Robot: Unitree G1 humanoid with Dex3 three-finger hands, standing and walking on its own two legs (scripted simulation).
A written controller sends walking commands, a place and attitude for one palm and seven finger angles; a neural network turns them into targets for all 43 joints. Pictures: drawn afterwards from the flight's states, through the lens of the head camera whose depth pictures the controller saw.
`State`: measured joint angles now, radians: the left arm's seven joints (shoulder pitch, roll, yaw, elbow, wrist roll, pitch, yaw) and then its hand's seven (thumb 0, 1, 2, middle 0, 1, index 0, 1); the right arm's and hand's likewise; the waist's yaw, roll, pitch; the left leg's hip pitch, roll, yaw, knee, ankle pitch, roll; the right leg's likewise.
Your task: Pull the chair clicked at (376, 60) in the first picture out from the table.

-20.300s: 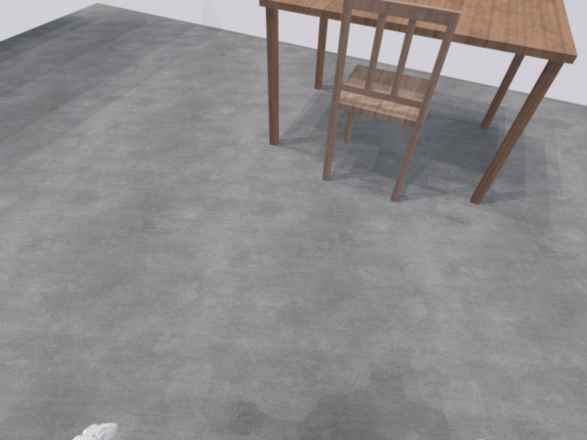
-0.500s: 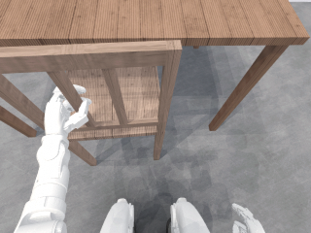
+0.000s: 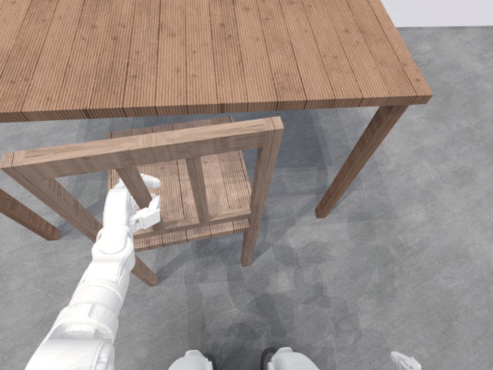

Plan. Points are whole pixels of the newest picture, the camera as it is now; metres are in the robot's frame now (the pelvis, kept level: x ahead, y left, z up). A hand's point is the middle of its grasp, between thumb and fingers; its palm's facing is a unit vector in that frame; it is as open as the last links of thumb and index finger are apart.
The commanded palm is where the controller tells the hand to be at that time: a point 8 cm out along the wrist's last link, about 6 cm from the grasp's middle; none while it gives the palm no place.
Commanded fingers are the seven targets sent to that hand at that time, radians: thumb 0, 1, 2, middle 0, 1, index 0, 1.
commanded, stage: step backward, pulling the chair out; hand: left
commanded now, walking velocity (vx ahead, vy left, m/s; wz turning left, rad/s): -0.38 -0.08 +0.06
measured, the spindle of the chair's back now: (144, 201) +0.42 +0.18 -0.08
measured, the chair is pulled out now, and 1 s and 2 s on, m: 0.04 0.12 0.12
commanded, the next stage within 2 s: none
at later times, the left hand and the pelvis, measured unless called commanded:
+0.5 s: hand (175, 246) +0.32 +0.11 -0.06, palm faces +0.10 -0.97 -0.21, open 5.4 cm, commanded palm +0.30 +0.16 -0.05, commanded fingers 0.00 0.90 0.90 -0.50 -1.45 -0.50 -1.45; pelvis -0.05 -0.04 +0.01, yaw +1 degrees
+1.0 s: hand (176, 252) +0.31 +0.11 -0.06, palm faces +0.02 -0.98 -0.21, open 5.4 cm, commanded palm +0.30 +0.16 -0.05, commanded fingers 0.00 0.90 0.90 -0.50 -1.45 -0.50 -1.45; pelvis -0.05 -0.02 +0.01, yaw +0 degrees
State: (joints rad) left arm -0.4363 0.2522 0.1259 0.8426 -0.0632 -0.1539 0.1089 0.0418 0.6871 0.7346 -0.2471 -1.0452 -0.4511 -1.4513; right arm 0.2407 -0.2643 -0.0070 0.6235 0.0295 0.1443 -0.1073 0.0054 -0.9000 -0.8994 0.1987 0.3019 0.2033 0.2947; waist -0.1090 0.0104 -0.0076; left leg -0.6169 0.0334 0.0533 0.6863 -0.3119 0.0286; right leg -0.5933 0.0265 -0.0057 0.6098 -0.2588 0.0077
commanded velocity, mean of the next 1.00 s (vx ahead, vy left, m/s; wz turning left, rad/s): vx -0.38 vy -0.01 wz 0.08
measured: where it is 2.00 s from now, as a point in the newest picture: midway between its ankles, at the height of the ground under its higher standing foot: outside the picture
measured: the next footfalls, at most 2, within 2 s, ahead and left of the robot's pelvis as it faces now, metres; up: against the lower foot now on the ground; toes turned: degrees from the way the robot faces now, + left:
none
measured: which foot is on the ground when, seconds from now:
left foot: down 0.00-1.00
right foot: down 0.00-1.00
